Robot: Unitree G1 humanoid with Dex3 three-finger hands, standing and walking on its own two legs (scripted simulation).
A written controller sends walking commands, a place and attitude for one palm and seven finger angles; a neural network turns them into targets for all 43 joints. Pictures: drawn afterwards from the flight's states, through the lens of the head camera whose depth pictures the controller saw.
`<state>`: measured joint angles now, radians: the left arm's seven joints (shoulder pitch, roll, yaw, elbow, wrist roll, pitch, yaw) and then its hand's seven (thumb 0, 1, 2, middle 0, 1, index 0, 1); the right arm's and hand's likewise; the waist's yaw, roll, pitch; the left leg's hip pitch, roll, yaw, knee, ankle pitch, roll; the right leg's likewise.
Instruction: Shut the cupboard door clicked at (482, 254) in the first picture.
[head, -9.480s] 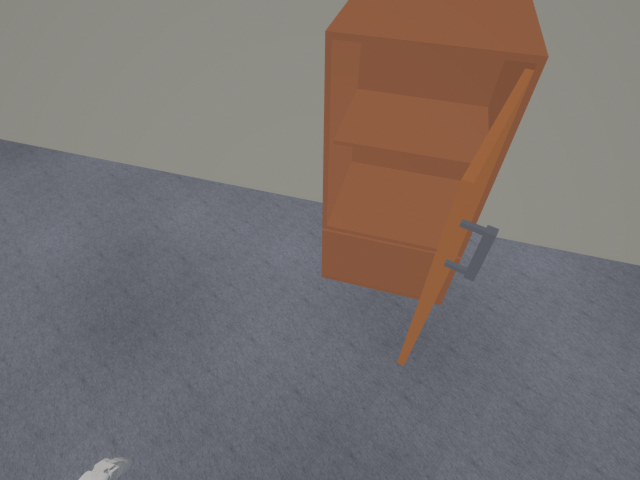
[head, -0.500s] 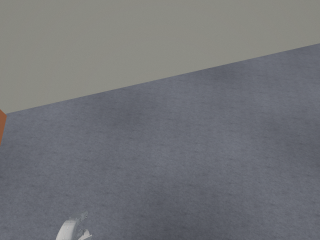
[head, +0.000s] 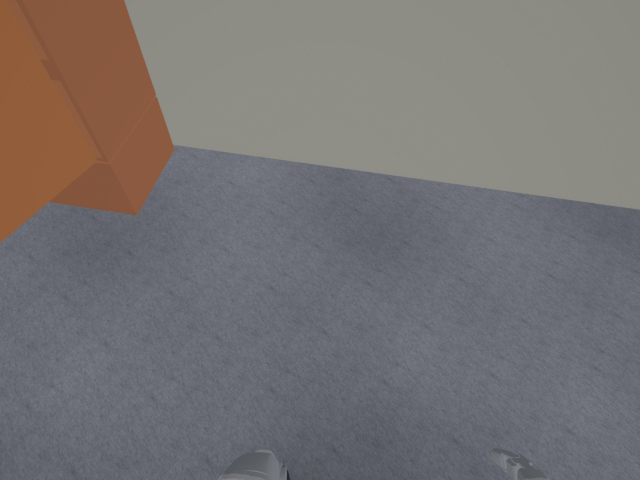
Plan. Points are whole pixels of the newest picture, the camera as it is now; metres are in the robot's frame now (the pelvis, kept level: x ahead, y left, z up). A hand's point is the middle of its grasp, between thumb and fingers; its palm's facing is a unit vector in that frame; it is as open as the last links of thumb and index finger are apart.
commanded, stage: walk to a spot facing it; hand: left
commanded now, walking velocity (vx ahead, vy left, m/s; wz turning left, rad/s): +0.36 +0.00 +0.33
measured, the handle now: out of the picture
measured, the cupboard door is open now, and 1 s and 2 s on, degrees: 74 74 74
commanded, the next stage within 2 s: turn to face it in 1.06 s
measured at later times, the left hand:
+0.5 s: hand (189, 341) +0.30 +0.25 -0.15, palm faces +0.09 -0.98 -0.15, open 7.4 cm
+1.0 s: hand (210, 321) +0.35 +0.23 -0.15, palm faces +0.25 -0.96 -0.15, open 7.4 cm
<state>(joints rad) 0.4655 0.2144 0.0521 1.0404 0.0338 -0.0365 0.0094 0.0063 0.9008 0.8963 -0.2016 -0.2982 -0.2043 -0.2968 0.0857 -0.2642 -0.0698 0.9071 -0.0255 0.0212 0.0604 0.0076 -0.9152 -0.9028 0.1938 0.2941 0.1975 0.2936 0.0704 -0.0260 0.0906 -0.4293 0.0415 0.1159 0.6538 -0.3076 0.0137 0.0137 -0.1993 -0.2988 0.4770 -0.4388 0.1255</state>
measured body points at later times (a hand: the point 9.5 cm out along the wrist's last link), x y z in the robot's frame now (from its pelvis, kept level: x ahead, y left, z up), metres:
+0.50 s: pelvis +0.20 +0.07 +0.01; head +0.21 +0.08 +0.46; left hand +0.30 +0.30 -0.13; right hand +0.15 -0.17 -0.13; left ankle +0.07 +0.10 -0.72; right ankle +0.34 -0.05 -0.66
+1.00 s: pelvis +0.43 +0.09 +0.02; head +0.44 +0.09 +0.47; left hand +0.33 +0.28 -0.14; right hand +0.52 -0.14 -0.13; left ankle +0.52 +0.26 -0.68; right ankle +0.38 -0.01 -0.72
